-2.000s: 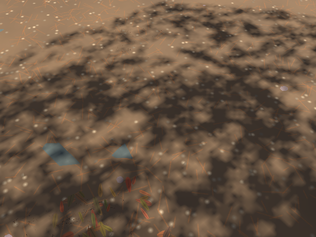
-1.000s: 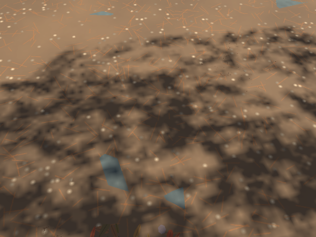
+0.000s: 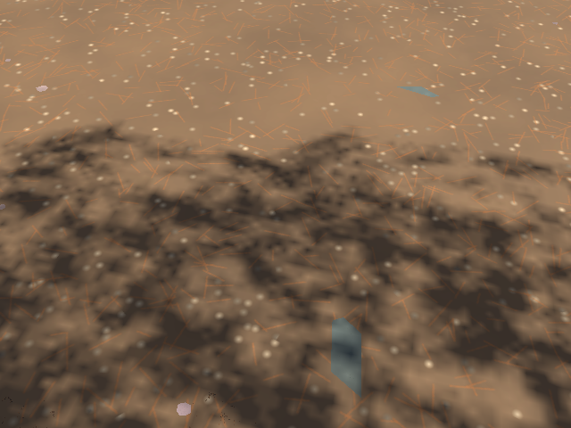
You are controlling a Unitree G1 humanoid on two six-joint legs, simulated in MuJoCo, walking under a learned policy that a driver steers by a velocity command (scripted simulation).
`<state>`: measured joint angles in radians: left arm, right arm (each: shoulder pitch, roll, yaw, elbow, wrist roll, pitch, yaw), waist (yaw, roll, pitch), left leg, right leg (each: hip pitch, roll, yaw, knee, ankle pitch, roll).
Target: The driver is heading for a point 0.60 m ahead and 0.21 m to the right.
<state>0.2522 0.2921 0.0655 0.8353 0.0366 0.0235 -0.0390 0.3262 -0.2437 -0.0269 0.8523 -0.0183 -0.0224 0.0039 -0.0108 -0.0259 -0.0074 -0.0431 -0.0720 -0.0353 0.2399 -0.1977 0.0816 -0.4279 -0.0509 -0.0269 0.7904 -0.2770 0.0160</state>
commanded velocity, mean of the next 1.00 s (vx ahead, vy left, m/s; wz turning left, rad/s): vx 0.45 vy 0.00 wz -0.09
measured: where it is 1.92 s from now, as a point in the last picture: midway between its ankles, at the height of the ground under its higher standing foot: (307, 381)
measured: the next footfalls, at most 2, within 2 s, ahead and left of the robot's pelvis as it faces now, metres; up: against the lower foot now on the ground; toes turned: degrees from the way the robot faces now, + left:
right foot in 0.18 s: +0.16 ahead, -0.13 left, +0.00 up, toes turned -3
left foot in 0.70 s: +0.50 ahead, +0.03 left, +0.00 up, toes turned +1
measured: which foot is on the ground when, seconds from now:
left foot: down 0.00-0.18, up 0.20-0.68, down 0.70-1.00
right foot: up 0.00-0.16, down 0.18-0.72, up 0.74-1.00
